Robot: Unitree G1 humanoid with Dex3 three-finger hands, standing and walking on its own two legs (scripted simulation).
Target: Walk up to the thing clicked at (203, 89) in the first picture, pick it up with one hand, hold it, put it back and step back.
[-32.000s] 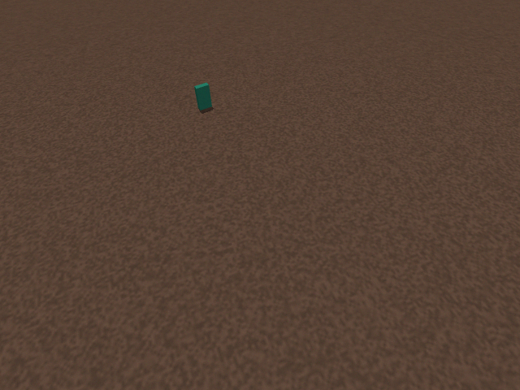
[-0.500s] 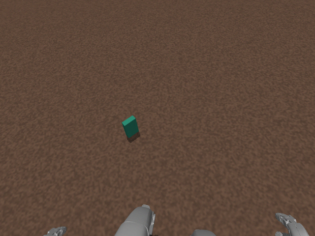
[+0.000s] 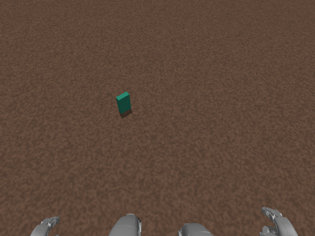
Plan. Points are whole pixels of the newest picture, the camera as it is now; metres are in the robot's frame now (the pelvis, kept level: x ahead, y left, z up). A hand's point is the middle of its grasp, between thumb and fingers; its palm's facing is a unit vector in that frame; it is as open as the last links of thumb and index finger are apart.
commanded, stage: step back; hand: left
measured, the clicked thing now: (123, 103) +0.99 +0.30 -0.67
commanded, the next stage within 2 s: stand in 1.22 s
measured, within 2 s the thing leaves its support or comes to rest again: neither
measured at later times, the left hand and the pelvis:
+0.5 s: hand out of the picture -0.04 +0.26 -0.14, palm faces +0.07 -0.92 -0.40, open 7.3 cm; pelvis -0.09 -0.02 +0.00, yaw +3 degrees
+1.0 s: hand out of the picture +0.00 +0.26 -0.15, palm faces +0.09 -0.94 -0.34, open 7.3 cm; pelvis -0.06 -0.01 +0.01, yaw +5 degrees
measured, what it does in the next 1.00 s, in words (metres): steps on the spot: right foot, then left foot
